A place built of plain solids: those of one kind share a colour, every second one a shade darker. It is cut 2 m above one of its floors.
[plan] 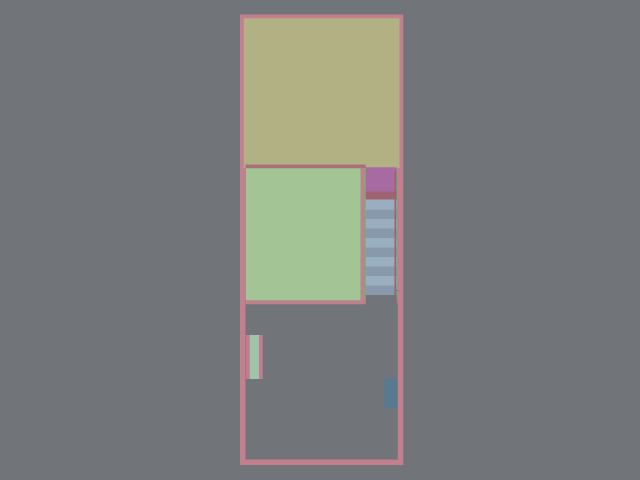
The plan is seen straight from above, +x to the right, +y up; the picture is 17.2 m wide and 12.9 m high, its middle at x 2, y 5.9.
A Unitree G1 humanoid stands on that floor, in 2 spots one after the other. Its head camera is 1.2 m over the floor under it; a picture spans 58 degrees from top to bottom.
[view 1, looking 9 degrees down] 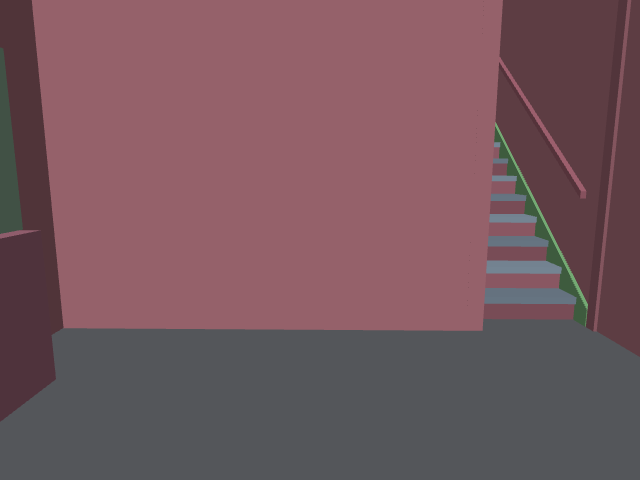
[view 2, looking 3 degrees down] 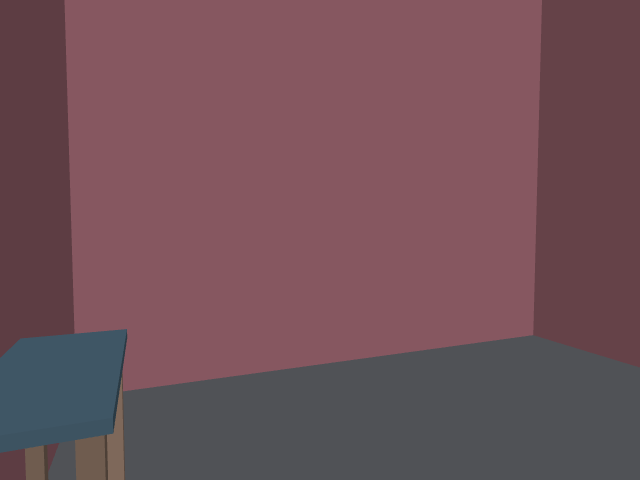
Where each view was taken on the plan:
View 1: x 2.04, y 1.00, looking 91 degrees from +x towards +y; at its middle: wall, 3.21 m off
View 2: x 3.65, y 3.22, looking -112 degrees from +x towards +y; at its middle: wall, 3.48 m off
